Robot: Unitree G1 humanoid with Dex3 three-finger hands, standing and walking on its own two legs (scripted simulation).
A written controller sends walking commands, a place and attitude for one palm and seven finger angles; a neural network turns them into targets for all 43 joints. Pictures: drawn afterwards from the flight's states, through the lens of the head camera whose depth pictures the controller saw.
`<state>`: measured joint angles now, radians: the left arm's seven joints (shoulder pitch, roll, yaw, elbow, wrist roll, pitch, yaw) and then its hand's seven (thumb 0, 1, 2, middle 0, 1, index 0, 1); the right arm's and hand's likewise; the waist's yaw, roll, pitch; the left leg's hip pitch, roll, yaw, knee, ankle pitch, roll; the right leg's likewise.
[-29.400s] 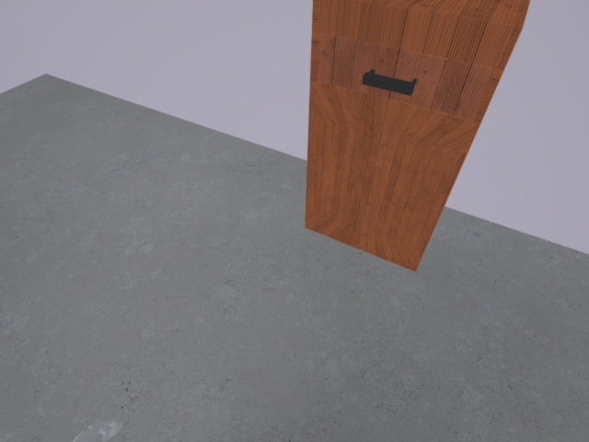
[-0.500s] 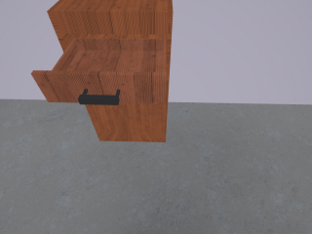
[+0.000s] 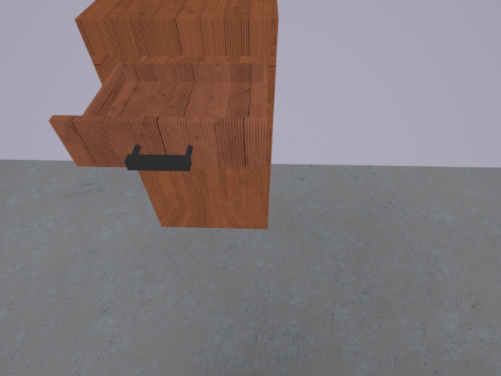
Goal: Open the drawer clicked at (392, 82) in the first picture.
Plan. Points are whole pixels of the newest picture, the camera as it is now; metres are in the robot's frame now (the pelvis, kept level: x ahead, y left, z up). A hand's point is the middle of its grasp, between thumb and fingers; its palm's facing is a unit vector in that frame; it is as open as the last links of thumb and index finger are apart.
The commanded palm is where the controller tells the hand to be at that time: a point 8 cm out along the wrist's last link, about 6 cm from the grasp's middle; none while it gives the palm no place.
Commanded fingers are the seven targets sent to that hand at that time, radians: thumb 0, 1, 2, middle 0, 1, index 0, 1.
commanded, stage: look to check the result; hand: left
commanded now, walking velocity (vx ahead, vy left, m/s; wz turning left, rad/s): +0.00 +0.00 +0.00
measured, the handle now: (161, 155) +0.55 +0.23 +0.01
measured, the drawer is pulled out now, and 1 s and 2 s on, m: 0.30 0.30 0.30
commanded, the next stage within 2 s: stand and wait in 0.02 s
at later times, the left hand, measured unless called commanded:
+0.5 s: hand out of the picture +0.02 +0.17 -0.17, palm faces +0.04 -0.97 -0.22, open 7.4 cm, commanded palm none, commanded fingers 0.00 0.90 0.90 -0.20 -0.30 -0.20 -0.30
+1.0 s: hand out of the picture +0.05 +0.18 -0.17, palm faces +0.03 -0.97 -0.24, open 7.4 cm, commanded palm none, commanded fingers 0.00 0.90 0.90 -0.20 -0.30 -0.20 -0.30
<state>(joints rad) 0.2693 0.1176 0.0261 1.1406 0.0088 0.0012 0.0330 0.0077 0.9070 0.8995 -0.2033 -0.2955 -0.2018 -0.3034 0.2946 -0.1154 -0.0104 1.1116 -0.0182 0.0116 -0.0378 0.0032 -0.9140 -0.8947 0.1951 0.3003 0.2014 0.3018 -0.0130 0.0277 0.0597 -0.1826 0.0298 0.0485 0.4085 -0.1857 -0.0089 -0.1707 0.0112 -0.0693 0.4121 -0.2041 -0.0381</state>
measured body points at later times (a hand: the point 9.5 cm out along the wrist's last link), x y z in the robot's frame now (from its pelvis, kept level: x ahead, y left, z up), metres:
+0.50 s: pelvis +0.01 -0.01 +0.00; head +0.03 -0.02 +0.45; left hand +0.02 +0.22 -0.15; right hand +0.00 -0.23 -0.17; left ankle +0.02 +0.12 -0.74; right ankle +0.02 -0.09 -0.74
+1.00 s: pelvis +0.02 -0.01 +0.00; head +0.04 -0.02 +0.45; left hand +0.05 +0.23 -0.15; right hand +0.04 -0.25 -0.16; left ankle +0.02 +0.12 -0.74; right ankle +0.02 -0.09 -0.74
